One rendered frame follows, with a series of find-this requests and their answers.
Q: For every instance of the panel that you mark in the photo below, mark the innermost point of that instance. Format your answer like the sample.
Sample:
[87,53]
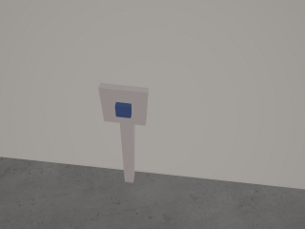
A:
[138,97]

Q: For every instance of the button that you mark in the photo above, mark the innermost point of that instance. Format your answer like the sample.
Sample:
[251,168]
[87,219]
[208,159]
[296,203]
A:
[123,109]

